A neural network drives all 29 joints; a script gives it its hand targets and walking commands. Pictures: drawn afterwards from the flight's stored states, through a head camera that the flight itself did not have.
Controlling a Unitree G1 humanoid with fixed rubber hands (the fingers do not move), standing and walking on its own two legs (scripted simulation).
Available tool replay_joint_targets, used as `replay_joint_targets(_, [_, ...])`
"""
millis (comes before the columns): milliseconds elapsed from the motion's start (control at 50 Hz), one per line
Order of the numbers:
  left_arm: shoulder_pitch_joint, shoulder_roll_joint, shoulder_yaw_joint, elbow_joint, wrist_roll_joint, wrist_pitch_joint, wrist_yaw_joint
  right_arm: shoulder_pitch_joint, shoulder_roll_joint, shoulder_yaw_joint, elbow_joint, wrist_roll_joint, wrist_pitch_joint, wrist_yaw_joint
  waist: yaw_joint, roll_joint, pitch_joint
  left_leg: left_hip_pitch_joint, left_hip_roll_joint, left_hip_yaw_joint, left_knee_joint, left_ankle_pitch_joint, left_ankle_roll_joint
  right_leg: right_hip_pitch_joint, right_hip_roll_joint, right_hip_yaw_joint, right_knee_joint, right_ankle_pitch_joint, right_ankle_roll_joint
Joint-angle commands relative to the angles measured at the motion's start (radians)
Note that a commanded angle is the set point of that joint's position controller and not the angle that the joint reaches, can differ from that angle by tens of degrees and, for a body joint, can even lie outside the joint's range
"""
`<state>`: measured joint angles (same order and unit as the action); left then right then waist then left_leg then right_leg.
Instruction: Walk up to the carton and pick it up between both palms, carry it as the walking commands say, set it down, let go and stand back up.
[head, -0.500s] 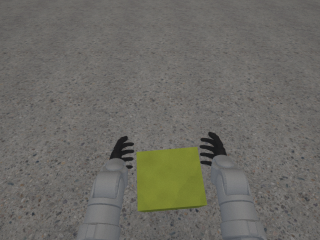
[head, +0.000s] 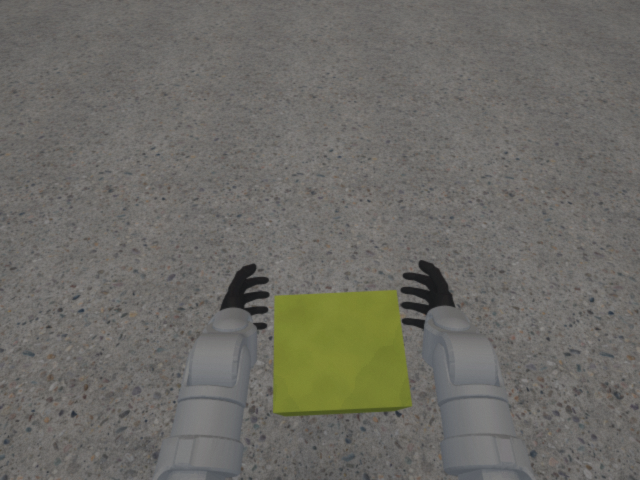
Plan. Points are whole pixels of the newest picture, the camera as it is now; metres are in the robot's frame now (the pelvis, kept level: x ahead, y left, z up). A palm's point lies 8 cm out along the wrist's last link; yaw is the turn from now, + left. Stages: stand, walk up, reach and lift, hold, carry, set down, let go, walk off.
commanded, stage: carry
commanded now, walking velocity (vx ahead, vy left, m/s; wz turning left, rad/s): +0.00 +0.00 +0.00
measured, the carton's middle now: (337, 356) +0.30 -0.01 -0.07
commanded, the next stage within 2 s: hold in 0.54 s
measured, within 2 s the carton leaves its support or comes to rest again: neither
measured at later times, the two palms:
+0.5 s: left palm (235, 310) +0.31 +0.13 +0.05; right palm (437, 309) +0.31 -0.13 +0.05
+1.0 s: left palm (247, 326) +0.27 +0.11 +0.06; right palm (463, 320) +0.29 -0.16 +0.06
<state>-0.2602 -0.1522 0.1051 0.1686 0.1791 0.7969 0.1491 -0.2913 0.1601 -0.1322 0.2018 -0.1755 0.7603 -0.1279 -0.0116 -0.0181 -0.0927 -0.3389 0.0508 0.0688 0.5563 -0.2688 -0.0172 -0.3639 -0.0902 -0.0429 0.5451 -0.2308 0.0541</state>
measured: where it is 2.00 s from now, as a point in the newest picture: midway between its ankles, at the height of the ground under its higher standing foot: outside the picture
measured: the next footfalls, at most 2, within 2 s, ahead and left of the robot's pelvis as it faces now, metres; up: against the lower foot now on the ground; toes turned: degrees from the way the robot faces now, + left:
none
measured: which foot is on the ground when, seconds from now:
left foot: down 0.00-1.00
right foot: down 0.00-1.00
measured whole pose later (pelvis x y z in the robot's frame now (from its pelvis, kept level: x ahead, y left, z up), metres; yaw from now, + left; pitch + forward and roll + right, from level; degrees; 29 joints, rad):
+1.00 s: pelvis -0.02 -0.04 +0.01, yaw +8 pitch -8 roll +0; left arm -0.37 -0.18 0.20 0.36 0.31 0.74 0.02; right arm -0.35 0.18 -0.26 0.29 -0.26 0.77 -0.06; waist -0.07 0.01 0.04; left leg -0.10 0.01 -0.14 0.42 -0.18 -0.04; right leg -0.08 -0.01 0.08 0.43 -0.20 0.04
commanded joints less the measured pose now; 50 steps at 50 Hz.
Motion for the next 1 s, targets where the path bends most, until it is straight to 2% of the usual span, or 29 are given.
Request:
replay_joint_targets(0, [-0.414,-0.867,-0.466,-0.108,-0.236,-0.045,-0.213,-0.354,0.868,0.443,-0.061,0.228,-0.011,0.211,-0.001,0.020,-0.263,0.088,0.079,-0.054,-0.089,0.159,0.029,0.116,-0.050,0.021,-0.048,0.166,-0.044])
replay_joint_targets(520, [-0.398,-0.886,-0.474,-0.127,-0.254,-0.011,-0.206,-0.353,0.883,0.456,-0.100,0.250,0.022,0.200,-0.002,0.017,-0.269,0.096,0.073,-0.057,-0.068,0.210,0.027,0.125,-0.055,0.015,-0.042,0.205,-0.045])
replay_joint_targets(540, [-0.219,-0.881,-0.422,0.130,-0.125,-0.028,-0.240,-0.143,0.861,0.400,0.161,0.144,0.016,0.260,0.006,0.089,-0.049,0.217,-0.134,-0.116,-0.165,0.308,0.008,0.282,0.190,0.053,-0.101,0.304,-0.082])
replay_joint_targets(560, [-0.291,-0.914,-0.479,0.058,-0.166,-0.075,-0.256,-0.225,0.871,0.441,0.061,0.180,-0.031,0.275,-0.008,0.068,-0.068,0.197,-0.125,-0.146,-0.161,0.331,0.006,0.315,0.197,0.080,-0.109,0.294,-0.088])
replay_joint_targets(580, [-0.378,-0.954,-0.541,-0.028,-0.202,-0.105,-0.273,-0.318,0.914,0.501,-0.025,0.221,-0.057,0.294,-0.007,0.063,-0.162,0.246,-0.123,-0.153,-0.152,0.400,-0.001,0.344,0.200,0.088,-0.110,0.332,-0.077])
replay_joint_targets(600, [-0.388,-1.005,-0.583,-0.090,-0.227,-0.122,-0.280,-0.368,0.947,0.561,-0.124,0.262,-0.074,0.308,-0.001,0.072,-0.249,0.314,-0.123,-0.160,-0.143,0.525,-0.012,0.359,0.204,0.093,-0.110,0.403,-0.066])
replay_joint_targets(620, [-0.382,-1.034,-0.606,-0.136,-0.238,-0.127,-0.281,-0.382,0.961,0.592,-0.183,0.282,-0.078,0.321,0.006,0.084,-0.310,0.373,-0.126,-0.163,-0.144,0.633,-0.026,0.364,0.211,0.095,-0.118,0.442,-0.059])
replay_joint_targets(640, [-0.369,-1.044,-0.637,-0.140,-0.245,-0.121,-0.288,-0.358,0.958,0.592,-0.196,0.284,-0.071,0.323,-0.014,0.080,-0.326,0.400,-0.126,-0.171,-0.154,0.672,-0.032,0.366,0.217,0.093,-0.128,0.460,-0.057])
replay_joint_targets(680, [-0.331,-1.027,-0.649,-0.120,-0.242,-0.104,-0.305,-0.296,0.937,0.561,-0.174,0.260,-0.050,0.322,-0.052,0.058,-0.257,0.411,-0.135,-0.169,-0.186,0.597,-0.031,0.340,0.216,0.086,-0.156,0.431,-0.055])
replay_joint_targets(760, [-0.393,-0.977,-0.602,-0.043,-0.228,-0.089,-0.346,-0.295,0.942,0.490,-0.097,0.229,-0.022,0.323,-0.104,0.034,-0.114,0.309,-0.153,-0.151,-0.231,0.295,-0.013,0.338,0.203,0.073,-0.188,0.288,-0.055])
replay_joint_targets(800, [-0.436,-0.968,-0.566,-0.012,-0.215,-0.091,-0.358,-0.346,0.961,0.477,-0.073,0.233,-0.012,0.327,-0.097,0.021,-0.088,0.274,-0.160,-0.146,-0.236,0.197,-0.005,0.338,0.199,0.069,-0.195,0.209,-0.052])
replay_joint_targets(860, [-0.501,-0.950,-0.490,0.052,-0.181,-0.096,-0.371,-0.437,0.991,0.460,-0.012,0.233,-0.001,0.335,-0.062,-0.009,-0.062,0.234,-0.171,-0.132,-0.234,0.090,0.013,0.331,0.189,0.074,-0.209,0.094,-0.042])
replay_joint_targets(920, [-0.588,-0.942,-0.418,0.122,-0.151,-0.108,-0.390,-0.529,1.033,0.430,0.062,0.219,-0.003,0.338,-0.032,-0.056,-0.046,0.230,-0.181,-0.113,-0.210,0.023,0.022,0.291,0.174,0.099,-0.238,-0.035,-0.039])
replay_joint_targets(980, [-0.669,-0.947,-0.364,0.194,-0.129,-0.118,-0.410,-0.599,1.068,0.383,0.142,0.191,-0.012,0.338,-0.023,-0.072,-0.054,0.240,-0.184,-0.103,-0.194,-0.015,0.024,0.263,0.165,0.116,-0.258,-0.127,-0.037])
